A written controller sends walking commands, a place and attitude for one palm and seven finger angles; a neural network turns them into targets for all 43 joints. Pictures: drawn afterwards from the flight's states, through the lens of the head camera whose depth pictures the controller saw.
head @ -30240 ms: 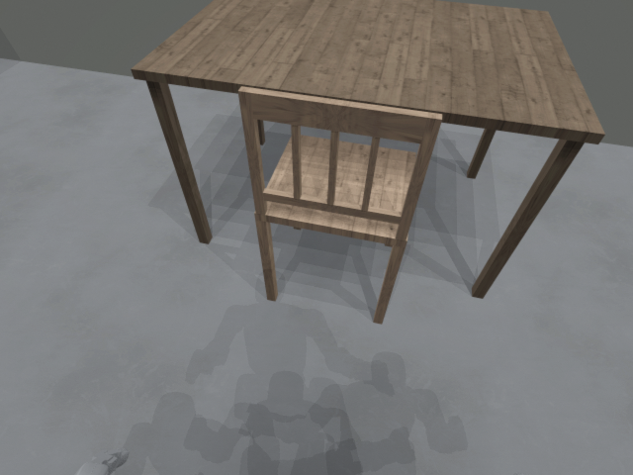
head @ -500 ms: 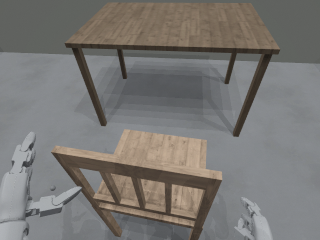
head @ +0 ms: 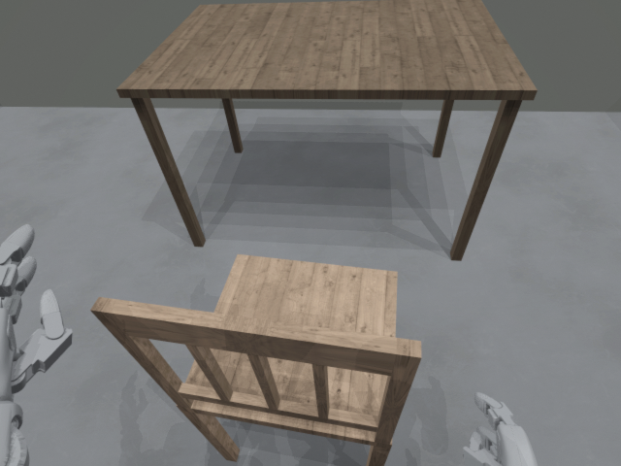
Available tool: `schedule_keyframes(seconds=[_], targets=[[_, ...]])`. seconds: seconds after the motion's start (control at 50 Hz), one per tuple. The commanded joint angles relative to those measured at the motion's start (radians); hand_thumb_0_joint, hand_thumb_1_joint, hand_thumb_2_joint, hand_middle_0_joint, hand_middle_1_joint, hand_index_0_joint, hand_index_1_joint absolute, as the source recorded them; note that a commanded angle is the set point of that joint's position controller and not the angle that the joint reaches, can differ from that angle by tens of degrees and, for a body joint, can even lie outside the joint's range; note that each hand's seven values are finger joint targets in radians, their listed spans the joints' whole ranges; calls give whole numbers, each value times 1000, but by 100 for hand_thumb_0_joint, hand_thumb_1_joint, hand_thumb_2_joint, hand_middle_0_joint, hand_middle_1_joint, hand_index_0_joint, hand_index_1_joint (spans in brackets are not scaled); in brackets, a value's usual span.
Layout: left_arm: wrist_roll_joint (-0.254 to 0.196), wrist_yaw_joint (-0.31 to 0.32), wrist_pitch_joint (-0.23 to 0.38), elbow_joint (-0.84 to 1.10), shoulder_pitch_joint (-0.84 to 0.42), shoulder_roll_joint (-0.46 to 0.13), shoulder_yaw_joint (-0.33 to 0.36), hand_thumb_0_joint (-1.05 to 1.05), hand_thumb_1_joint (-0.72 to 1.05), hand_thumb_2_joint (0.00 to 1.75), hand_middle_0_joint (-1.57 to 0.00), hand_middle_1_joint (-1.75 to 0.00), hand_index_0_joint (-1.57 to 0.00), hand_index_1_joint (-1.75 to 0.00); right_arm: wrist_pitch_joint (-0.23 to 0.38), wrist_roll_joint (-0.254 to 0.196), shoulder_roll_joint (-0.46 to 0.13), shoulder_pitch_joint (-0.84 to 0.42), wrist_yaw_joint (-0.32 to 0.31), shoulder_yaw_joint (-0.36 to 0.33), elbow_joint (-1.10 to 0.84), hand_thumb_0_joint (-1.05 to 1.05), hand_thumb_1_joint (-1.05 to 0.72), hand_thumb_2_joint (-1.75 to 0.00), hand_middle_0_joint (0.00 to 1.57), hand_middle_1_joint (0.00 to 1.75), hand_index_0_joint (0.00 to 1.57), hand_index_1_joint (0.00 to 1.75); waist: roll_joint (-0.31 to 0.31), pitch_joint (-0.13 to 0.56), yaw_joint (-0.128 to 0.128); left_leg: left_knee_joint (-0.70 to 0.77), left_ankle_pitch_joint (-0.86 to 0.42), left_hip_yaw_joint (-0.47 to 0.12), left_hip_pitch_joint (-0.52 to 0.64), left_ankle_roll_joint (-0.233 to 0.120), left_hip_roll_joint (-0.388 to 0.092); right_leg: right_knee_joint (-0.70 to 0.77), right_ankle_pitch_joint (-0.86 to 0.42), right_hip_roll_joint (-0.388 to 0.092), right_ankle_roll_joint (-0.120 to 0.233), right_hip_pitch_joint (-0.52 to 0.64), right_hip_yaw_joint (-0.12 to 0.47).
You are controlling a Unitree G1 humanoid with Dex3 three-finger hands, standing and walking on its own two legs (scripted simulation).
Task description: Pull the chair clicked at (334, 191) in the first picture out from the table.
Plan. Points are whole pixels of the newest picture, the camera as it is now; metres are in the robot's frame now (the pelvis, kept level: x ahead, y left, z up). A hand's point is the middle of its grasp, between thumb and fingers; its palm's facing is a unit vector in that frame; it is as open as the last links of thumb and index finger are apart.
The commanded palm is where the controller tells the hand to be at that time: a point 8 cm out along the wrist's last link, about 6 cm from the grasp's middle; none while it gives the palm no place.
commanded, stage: draw the hand back to the body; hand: left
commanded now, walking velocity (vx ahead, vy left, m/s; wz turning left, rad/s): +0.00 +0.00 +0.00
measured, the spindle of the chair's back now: (265, 379) +0.27 +0.12 -0.11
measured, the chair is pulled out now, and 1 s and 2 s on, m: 0.62 0.62 0.62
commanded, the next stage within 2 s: step back with the hand held close in 0.16 s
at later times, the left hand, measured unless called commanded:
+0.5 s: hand (73, 349) +0.18 +0.26 +0.14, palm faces +0.36 -0.78 -0.51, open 7.4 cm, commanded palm +0.12 +0.30 +0.18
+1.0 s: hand out of the picture +0.09 +0.28 +0.15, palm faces +0.44 -0.76 -0.47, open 7.4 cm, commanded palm +0.03 +0.32 +0.18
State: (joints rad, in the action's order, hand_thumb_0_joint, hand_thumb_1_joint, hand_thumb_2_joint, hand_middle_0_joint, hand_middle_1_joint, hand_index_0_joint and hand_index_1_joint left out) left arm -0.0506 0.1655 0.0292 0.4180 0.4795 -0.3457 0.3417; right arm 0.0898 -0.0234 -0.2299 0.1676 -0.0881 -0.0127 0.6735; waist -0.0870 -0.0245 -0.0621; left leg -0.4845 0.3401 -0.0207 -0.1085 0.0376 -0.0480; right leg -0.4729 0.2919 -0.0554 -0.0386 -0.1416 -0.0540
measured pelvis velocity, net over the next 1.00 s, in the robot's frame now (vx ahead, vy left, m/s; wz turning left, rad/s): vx -0.11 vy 0.02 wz -0.02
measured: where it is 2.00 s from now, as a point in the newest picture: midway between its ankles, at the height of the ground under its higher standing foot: outside the picture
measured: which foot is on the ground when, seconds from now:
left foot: down 0.00-1.00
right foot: down 0.00-1.00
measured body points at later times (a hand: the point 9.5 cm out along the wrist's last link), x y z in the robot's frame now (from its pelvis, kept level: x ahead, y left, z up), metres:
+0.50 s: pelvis -0.03 +0.01 +0.00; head +0.00 -0.03 +0.45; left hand +0.16 +0.30 +0.17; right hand +0.16 -0.23 -0.10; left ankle -0.05 +0.14 -0.74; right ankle -0.02 -0.14 -0.74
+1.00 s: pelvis -0.11 +0.02 -0.01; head -0.09 +0.02 +0.44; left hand +0.07 +0.32 +0.18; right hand +0.05 -0.23 -0.09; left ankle -0.05 +0.14 -0.74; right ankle -0.03 -0.14 -0.73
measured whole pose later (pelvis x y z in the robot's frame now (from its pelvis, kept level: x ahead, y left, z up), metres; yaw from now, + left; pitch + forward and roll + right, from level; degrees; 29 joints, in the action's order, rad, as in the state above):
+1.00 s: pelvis -0.11 +0.02 -0.01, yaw -1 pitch -1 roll -1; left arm -0.03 0.19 0.12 0.50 0.54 -0.39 0.39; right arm 0.06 -0.03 -0.23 0.21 -0.11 -0.01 0.59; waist -0.03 -0.04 -0.02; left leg -0.59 0.22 0.00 -0.36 0.01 -0.04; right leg -0.53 0.21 -0.06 -0.04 -0.37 -0.02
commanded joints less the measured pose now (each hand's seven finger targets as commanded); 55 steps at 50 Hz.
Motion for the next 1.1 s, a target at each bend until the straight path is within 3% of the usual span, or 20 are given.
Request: schedule_keyframes(seconds=[0.0,0.04,0.18,0.24,0.26,0.28,0.3,0.32,0.42,0.44,0.52,0.6,0.68,0.72,0.74,0.8,0.84,0.86,0.96,1.08], targets=[[7,22,72,264,-32,-225,148,0,90,90,-20,-30,-20,-30,63,6,-92,-127,-8,-26,-160,0,-90,-90,20,30,20,30,6,157,-17,37,-443,25,7,-43,-14,33,-403,-21,60,94,-18],[7,25,68,296,-58,-250,167,0,90,90,-20,-30,-20,-30,68,4,-95,-128,-11,-25,-157,0,-90,-90,20,30,20,30,-29,164,-12,39,-437,20,11,-38,-13,36,-390,-19,62,96,-12],[0,20,57,167,-44,-187,134,0,90,90,-20,-30,-20,-30,55,0,-95,-123,-16,-27,-146,0,-90,-90,20,30,20,30,62,73,-1,48,-365,29,-17,-41,-17,54,-340,-14,56,47,-16],[-1,14,57,159,-68,-189,128,0,90,90,-20,-30,-20,-30,51,-2,-103,-133,-15,-29,-150,0,-90,-90,20,30,20,30,37,72,3,56,-314,30,-14,-44,-16,67,-282,-16,54,34,-10],[3,7,65,203,-98,-143,60,0,90,90,-20,-30,-20,-30,58,2,-101,-133,-13,-21,-158,0,-90,-90,20,30,20,30,31,58,7,57,-321,30,-16,-47,-13,67,-293,-17,55,26,-10],[-19,5,105,244,-196,-285,208,0,90,90,-20,-30,-20,-30,28,-8,-123,-104,-14,-34,-182,0,-90,-90,20,30,20,30,16,-19,40,27,-296,21,-55,-59,-33,116,-412,-63,69,-70,115],[-8,-5,103,150,-98,-210,158,0,90,90,-20,-30,-20,-30,9,-1,-102,-102,-13,-34,-162,0,-90,-90,20,30,20,30,50,11,50,17,-298,15,-46,-56,-29,102,-460,-84,74,-41,95],[-4,-10,99,147,-60,-190,133,0,90,90,-20,-30,-20,-30,-5,1,-101,-115,-10,-32,-176,0,-90,-90,20,30,20,30,56,25,47,16,-329,19,-35,-56,-28,91,-512,-89,70,-35,96],[-1,-1,112,225,40,-219,177,0,90,90,-20,-30,-20,-30,-45,-2,-95,-130,-14,-40,-227,0,-90,-90,20,30,20,30,55,163,34,47,-484,1,-6,-54,-59,19,-511,-82,55,29,65],[-1,5,112,248,49,-248,202,0,90,90,-20,-30,-20,-30,-47,-5,-102,-130,-16,-45,-230,0,-90,-90,20,30,20,30,16,197,35,58,-505,-5,7,-56,-67,4,-487,-81,52,34,66],[-6,17,121,282,113,-248,215,0,90,90,-20,-30,-20,-30,-56,-11,-85,-132,-20,-47,-251,0,-90,-90,20,30,20,30,21,211,30,52,-529,-14,-32,-56,-85,-25,-446,-75,42,15,53],[-9,24,120,258,131,-236,211,0,90,90,-20,-30,-20,-30,-50,-13,-85,-122,-26,-53,-244,0,-90,-90,20,30,20,30,30,186,34,53,-435,-25,-92,-55,-87,-27,-385,-70,39,-13,57],[-5,31,119,232,108,-227,195,0,90,90,-20,-30,-20,-30,-36,-11,-89,-111,-30,-53,-235,0,-90,-90,20,30,20,30,43,138,38,49,-225,-19,-171,-54,-72,7,-290,-74,40,-58,88],[-1,33,118,215,84,-223,187,0,90,90,-20,-30,-20,-30,-31,-7,-89,-99,-30,-52,-230,0,-90,-90,20,30,20,30,105,112,41,26,-96,-18,-204,-53,-46,52,-189,-85,47,-95,120],[1,37,118,217,74,-238,189,0,90,90,-20,-30,-20,-30,-27,-10,-96,-93,-33,-55,-221,0,-90,-90,20,30,20,30,94,99,44,16,-42,-9,-201,-53,-36,78,-150,-99,60,-123,144],[8,41,127,250,19,-239,173,0,90,90,-20,-30,-20,-30,-11,-3,-95,-82,-29,-42,-230,0,-90,-90,20,30,20,30,158,69,46,-35,92,-1,-210,-53,-7,151,110,-118,71,-228,172],[13,51,136,267,2,-278,203,0,90,90,-20,-30,-20,-30,0,0,-104,-80,-35,-41,-220,0,-90,-90,20,30,20,30,113,54,46,-18,143,-20,-216,-61,-18,167,224,-114,75,-266,175],[15,51,143,285,3,-255,185,0,90,90,-20,-30,-20,-30,6,3,-100,-78,-34,-31,-231,0,-90,-90,20,30,20,30,80,57,45,8,167,-33,-235,-67,-27,148,242,-101,65,-257,160],[19,58,173,342,14,-261,221,0,90,90,-20,-30,-20,-30,39,-3,-113,-71,-33,-32,-245,0,-90,-90,20,30,20,30,-81,94,39,160,198,-130,-415,-97,-103,-51,50,-13,28,-37,65],[18,48,190,282,74,-235,222,0,90,90,-20,-30,-20,-30,64,0,-112,-61,-19,-42,-239,0,-90,-90,20,30,20,30,-56,63,41,119,252,-109,-477,-87,-89,-46,36,-15,35,-51,97]])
